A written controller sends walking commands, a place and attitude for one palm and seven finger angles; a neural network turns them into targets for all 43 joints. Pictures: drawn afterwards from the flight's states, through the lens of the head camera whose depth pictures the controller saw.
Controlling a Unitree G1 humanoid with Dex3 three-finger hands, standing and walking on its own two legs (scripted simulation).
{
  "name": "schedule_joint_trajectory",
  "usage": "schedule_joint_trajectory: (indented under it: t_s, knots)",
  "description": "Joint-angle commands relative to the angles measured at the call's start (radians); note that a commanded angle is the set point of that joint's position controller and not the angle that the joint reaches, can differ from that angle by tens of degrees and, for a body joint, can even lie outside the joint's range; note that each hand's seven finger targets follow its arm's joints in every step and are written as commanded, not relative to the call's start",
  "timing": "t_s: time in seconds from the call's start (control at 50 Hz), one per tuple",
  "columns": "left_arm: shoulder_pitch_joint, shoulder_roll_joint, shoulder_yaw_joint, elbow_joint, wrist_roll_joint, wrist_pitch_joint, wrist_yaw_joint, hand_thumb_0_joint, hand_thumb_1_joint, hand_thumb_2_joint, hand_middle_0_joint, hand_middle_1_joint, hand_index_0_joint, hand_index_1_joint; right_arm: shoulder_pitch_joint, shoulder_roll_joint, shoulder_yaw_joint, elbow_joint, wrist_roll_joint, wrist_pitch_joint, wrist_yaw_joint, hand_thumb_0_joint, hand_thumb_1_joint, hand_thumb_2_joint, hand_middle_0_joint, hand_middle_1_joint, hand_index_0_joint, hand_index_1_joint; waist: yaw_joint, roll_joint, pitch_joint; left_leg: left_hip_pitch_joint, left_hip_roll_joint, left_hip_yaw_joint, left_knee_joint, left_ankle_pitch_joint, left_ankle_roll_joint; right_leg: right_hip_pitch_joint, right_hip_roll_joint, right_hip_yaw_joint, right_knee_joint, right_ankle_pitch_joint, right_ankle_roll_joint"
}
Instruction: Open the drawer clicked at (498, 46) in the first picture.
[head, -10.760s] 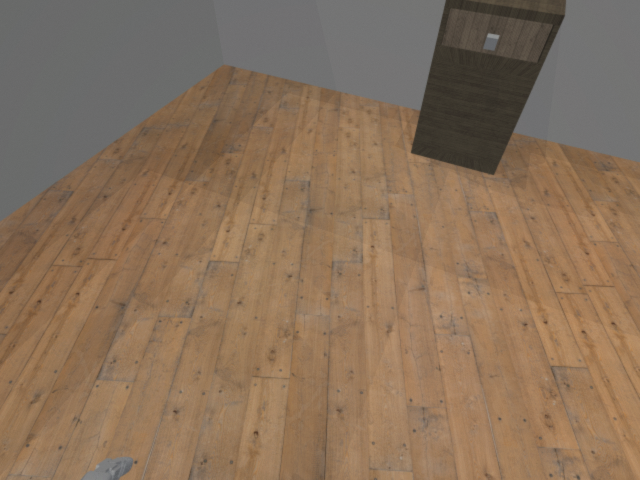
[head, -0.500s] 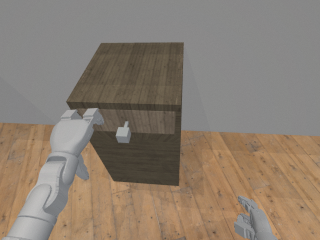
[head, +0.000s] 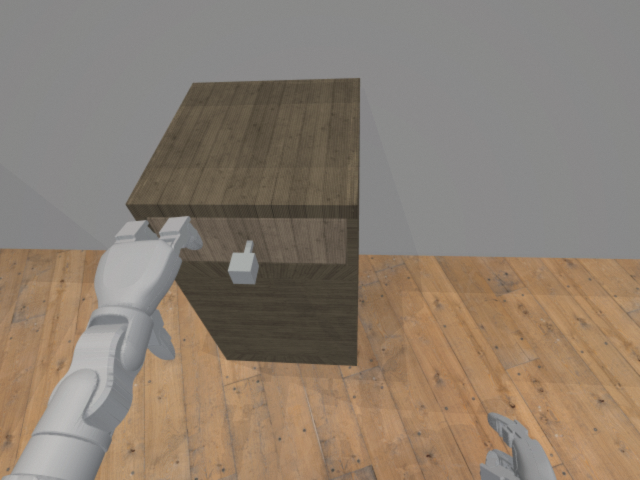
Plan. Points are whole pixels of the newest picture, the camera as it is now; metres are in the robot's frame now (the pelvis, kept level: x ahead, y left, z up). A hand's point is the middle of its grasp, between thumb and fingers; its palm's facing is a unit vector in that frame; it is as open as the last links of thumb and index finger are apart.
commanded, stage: move the hooked fingers above the handle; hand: left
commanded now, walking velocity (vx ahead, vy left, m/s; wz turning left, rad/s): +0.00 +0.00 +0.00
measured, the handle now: (246, 259) +0.51 +0.23 -0.13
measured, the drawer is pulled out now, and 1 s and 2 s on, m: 0.00 0.00 0.00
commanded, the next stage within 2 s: none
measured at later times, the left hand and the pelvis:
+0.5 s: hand (195, 277) +0.36 +0.24 +0.02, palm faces -0.03 -0.05 -1.00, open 13.8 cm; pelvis +0.00 +0.00 -0.01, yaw +0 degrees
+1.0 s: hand (212, 266) +0.41 +0.24 -0.02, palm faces -0.11 -0.03 -0.99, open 13.8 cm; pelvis +0.00 +0.00 -0.03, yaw +0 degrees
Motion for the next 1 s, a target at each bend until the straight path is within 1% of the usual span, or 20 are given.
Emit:
schedule_joint_trajectory:
  t_s: [0.0,0.06,0.08,0.12,0.16,0.22,0.3,0.38,0.42,0.46,0.52,0.56,0.62,0.64,0.74,0.78,0.84,0.86,0.92,0.98]
  knots:
    - [-0.256,0.163,0.061,-0.141,-0.002,0.014,-0.001,0.000,-0.500,0.300,-0.300,-1.200,-0.300,-1.200,-0.104,-0.110,-0.025,-0.153,-0.001,-0.047,-0.012,0.000,-0.900,-0.900,0.200,0.300,0.200,0.300,-0.017,-0.087,-0.235,0.044,-0.053,0.018,-0.049,0.269,0.036,0.146,0.069,-0.012,-0.050,0.227,-0.050]
    - [-0.325,0.188,0.073,-0.058,0.009,-0.002,-0.017,0.000,-0.500,0.300,-0.300,-1.200,-0.300,-1.200,-0.088,-0.114,-0.020,-0.142,0.000,-0.045,-0.022,0.000,-0.900,-0.900,0.200,0.300,0.200,0.300,-0.026,-0.126,-0.190,0.011,-0.056,0.019,-0.048,0.212,0.039,0.113,0.071,-0.012,-0.056,0.176,-0.049]
    - [-0.354,0.196,0.079,-0.063,0.015,-0.016,-0.017,0.000,-0.500,0.300,-0.300,-1.200,-0.300,-1.200,-0.080,-0.115,-0.021,-0.141,-0.003,-0.047,-0.023,0.000,-0.900,-0.900,0.200,0.300,0.200,0.300,-0.024,-0.125,-0.219,0.018,-0.058,0.018,-0.040,0.221,0.041,0.118,0.070,-0.010,-0.050,0.188,-0.050]
    - [-0.392,0.231,0.109,-0.056,0.027,-0.045,-0.007,0.000,-0.500,0.300,-0.300,-1.200,-0.300,-1.200,-0.073,-0.115,-0.024,-0.141,-0.007,-0.047,-0.028,0.000,-0.900,-0.900,0.200,0.300,0.200,0.300,-0.020,-0.082,-0.247,0.019,-0.062,0.017,-0.030,0.224,0.040,0.121,0.069,-0.002,-0.043,0.187,-0.052]
    - [-0.458,0.209,0.091,-0.044,0.038,-0.077,0.014,0.000,-0.500,0.300,-0.300,-1.200,-0.300,-1.200,-0.055,-0.104,-0.027,-0.134,-0.010,-0.053,-0.031,0.000,-0.900,-0.900,0.200,0.300,0.200,0.300,-0.031,-0.036,-0.272,0.026,-0.063,0.013,-0.012,0.237,0.039,0.098,0.068,-0.007,-0.022,0.193,-0.057]
    - [-0.490,0.236,0.127,-0.008,0.050,-0.110,0.053,0.000,-0.500,0.300,-0.300,-1.200,-0.300,-1.200,-0.023,-0.105,-0.040,-0.119,-0.016,-0.060,-0.030,0.000,-0.900,-0.900,0.200,0.300,0.200,0.300,-0.034,-0.019,-0.316,0.028,-0.061,0.007,0.017,0.274,0.039,0.084,0.073,-0.005,-0.002,0.221,-0.059]
    - [-0.496,0.186,0.097,0.087,0.055,-0.102,0.091,0.000,-0.500,0.300,-0.300,-1.200,-0.300,-1.200,0.003,-0.107,-0.052,-0.105,-0.012,-0.059,-0.024,0.000,-0.900,-0.900,0.200,0.300,0.200,0.300,-0.047,-0.040,-0.323,-0.010,-0.060,0.013,0.045,0.301,0.037,0.055,0.075,-0.011,0.029,0.267,-0.059]
    - [-0.513,0.190,0.093,0.173,0.067,-0.070,0.100,0.000,-0.500,0.300,-0.300,-1.200,-0.300,-1.200,0.029,-0.121,-0.060,-0.099,-0.008,-0.050,-0.018,0.000,-0.900,-0.900,0.200,0.300,0.200,0.300,-0.049,-0.072,-0.343,-0.050,-0.057,0.016,0.057,0.308,0.036,0.053,0.076,-0.013,0.050,0.283,-0.059]
    - [-0.504,0.181,0.085,0.179,0.074,-0.061,0.101,0.000,-0.500,0.300,-0.300,-1.200,-0.300,-1.200,0.039,-0.125,-0.065,-0.104,-0.010,-0.044,-0.015,0.000,-0.900,-0.900,0.200,0.300,0.200,0.300,-0.047,-0.051,-0.377,-0.048,-0.058,0.014,0.068,0.334,0.037,0.059,0.078,-0.011,0.062,0.300,-0.063]
    - [-0.503,0.183,0.088,0.167,0.071,-0.067,0.105,0.000,-0.500,0.300,-0.300,-1.200,-0.300,-1.200,0.054,-0.125,-0.071,-0.106,-0.012,-0.040,-0.014,0.000,-0.900,-0.900,0.200,0.300,0.200,0.300,-0.047,-0.048,-0.414,-0.036,-0.054,0.014,0.085,0.368,0.041,0.062,0.079,-0.009,0.078,0.333,-0.062]
    - [-0.520,0.219,0.127,0.189,0.072,-0.082,0.115,0.000,-0.500,0.300,-0.300,-1.200,-0.300,-1.200,0.069,-0.133,-0.074,-0.099,-0.015,-0.033,-0.017,0.000,-0.900,-0.900,0.200,0.300,0.200,0.300,-0.057,-0.090,-0.397,-0.070,-0.052,0.011,0.094,0.362,0.044,0.061,0.079,-0.007,0.083,0.344,-0.059]
    - [-0.536,0.201,0.117,0.215,0.076,-0.092,0.129,0.000,-0.500,0.300,-0.300,-1.200,-0.300,-1.200,0.079,-0.129,-0.075,-0.098,-0.013,-0.032,-0.017,0.000,-0.900,-0.900,0.200,0.300,0.200,0.300,-0.063,-0.086,-0.370,-0.089,-0.053,0.011,0.097,0.331,0.045,0.030,0.079,-0.008,0.089,0.320,-0.058]
    - [-0.602,0.230,0.142,0.275,0.097,-0.104,0.160,0.000,-0.500,0.300,-0.300,-1.200,-0.300,-1.200,0.100,-0.133,-0.079,-0.081,-0.014,-0.030,-0.020,0.000,-0.900,-0.900,0.200,0.300,0.200,0.300,-0.076,-0.099,-0.364,-0.121,-0.055,0.013,0.108,0.281,0.049,-0.002,0.080,-0.008,0.094,0.274,-0.058]
    - [-0.632,0.248,0.149,0.300,0.106,-0.106,0.170,0.000,-0.500,0.300,-0.300,-1.200,-0.300,-1.200,0.106,-0.134,-0.078,-0.077,-0.012,-0.030,-0.022,0.000,-0.900,-0.900,0.200,0.300,0.200,0.300,-0.079,-0.070,-0.358,-0.132,-0.057,0.014,0.113,0.264,0.047,-0.019,0.079,-0.004,0.099,0.259,-0.059]
    - [-0.734,0.271,0.148,0.407,0.121,-0.112,0.197,0.000,-0.500,0.300,-0.300,-1.200,-0.300,-1.200,0.146,-0.136,-0.084,-0.054,-0.014,-0.030,-0.025,0.000,-0.900,-0.900,0.200,0.300,0.200,0.300,-0.101,-0.044,-0.415,-0.159,-0.062,0.021,0.147,0.235,0.051,-0.040,0.077,0.004,0.118,0.251,-0.055]
    - [-0.762,0.241,0.112,0.466,0.120,-0.112,0.193,0.000,-0.500,0.300,-0.300,-1.200,-0.300,-1.200,0.159,-0.136,-0.085,-0.047,-0.013,-0.030,-0.026,0.000,-0.900,-0.900,0.200,0.300,0.200,0.300,-0.116,-0.055,-0.418,-0.181,-0.066,0.024,0.159,0.221,0.053,-0.057,0.078,0.006,0.122,0.250,-0.053]
    - [-0.799,0.256,0.115,0.522,0.120,-0.129,0.182,0.000,-0.500,0.300,-0.300,-1.200,-0.300,-1.200,0.187,-0.143,-0.090,-0.039,-0.017,-0.029,-0.027,0.000,-0.900,-0.900,0.200,0.300,0.200,0.300,-0.127,-0.069,-0.452,-0.192,-0.064,0.022,0.180,0.232,0.056,-0.066,0.079,0.010,0.135,0.269,-0.051]
    - [-0.796,0.259,0.118,0.534,0.117,-0.137,0.178,0.000,-0.500,0.300,-0.300,-1.200,-0.300,-1.200,0.195,-0.143,-0.091,-0.037,-0.018,-0.028,-0.026,0.000,-0.900,-0.900,0.200,0.300,0.200,0.300,-0.121,-0.060,-0.462,-0.200,-0.064,0.023,0.185,0.237,0.056,-0.066,0.079,0.010,0.141,0.276,-0.051]
    - [-0.837,0.243,0.107,0.573,0.122,-0.163,0.172,0.000,-0.500,0.300,-0.300,-1.200,-0.300,-1.200,0.220,-0.146,-0.095,-0.028,-0.023,-0.023,-0.025,0.000,-0.900,-0.900,0.200,0.300,0.200,0.300,-0.142,-0.081,-0.464,-0.222,-0.059,0.015,0.208,0.258,0.056,-0.102,0.083,0.006,0.160,0.291,-0.053]
    - [-0.826,0.263,0.133,0.585,0.132,-0.192,0.188,0.000,-0.500,0.300,-0.300,-1.200,-0.300,-1.200,0.237,-0.147,-0.099,-0.023,-0.031,-0.016,-0.018,0.000,-0.900,-0.900,0.200,0.300,0.200,0.300,-0.129,-0.044,-0.497,-0.234,-0.059,0.015,0.237,0.281,0.055,-0.125,0.083,0.012,0.187,0.307,-0.056]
